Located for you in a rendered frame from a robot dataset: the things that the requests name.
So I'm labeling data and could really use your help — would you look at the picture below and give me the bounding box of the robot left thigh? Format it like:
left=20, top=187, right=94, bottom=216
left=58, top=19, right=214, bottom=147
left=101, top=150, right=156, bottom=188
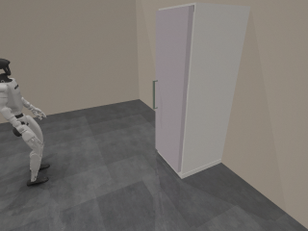
left=26, top=115, right=43, bottom=147

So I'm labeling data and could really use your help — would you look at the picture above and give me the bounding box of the robot right upper arm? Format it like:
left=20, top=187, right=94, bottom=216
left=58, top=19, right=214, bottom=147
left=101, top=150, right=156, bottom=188
left=0, top=83, right=13, bottom=114

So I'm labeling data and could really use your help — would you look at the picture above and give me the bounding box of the fridge door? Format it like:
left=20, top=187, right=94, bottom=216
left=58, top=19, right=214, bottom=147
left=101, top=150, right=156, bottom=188
left=155, top=6, right=194, bottom=173

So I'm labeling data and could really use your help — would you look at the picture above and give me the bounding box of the handle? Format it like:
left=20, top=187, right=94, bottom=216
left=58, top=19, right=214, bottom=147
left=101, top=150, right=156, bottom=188
left=152, top=80, right=158, bottom=110

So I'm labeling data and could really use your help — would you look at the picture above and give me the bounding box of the robot left forearm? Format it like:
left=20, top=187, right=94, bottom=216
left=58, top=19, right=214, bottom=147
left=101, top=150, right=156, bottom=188
left=21, top=95, right=35, bottom=111

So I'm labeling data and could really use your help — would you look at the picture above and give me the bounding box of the left robot foot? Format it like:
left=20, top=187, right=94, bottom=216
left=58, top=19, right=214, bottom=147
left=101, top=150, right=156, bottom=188
left=30, top=164, right=50, bottom=171

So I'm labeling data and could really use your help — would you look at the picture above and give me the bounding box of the robot right hand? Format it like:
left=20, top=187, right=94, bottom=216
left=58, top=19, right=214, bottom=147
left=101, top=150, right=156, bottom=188
left=21, top=131, right=41, bottom=148

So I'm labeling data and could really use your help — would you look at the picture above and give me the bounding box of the robot left hand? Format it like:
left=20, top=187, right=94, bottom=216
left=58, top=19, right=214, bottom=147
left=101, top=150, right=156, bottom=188
left=32, top=108, right=46, bottom=120

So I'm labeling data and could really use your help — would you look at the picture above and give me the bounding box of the robot right forearm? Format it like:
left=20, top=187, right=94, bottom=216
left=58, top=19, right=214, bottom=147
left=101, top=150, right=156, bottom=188
left=1, top=108, right=27, bottom=134

